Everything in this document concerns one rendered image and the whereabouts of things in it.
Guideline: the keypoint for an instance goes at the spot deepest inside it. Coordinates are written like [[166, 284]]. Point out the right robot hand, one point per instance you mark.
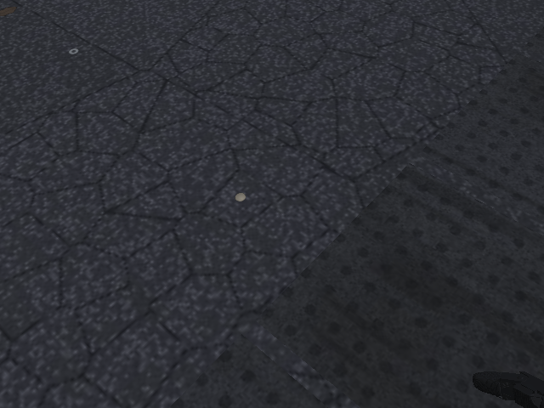
[[525, 389]]

